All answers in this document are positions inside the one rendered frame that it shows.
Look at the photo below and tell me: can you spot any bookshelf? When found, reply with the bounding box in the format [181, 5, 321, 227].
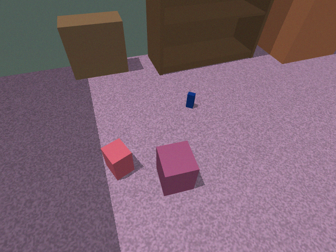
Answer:
[146, 0, 274, 75]

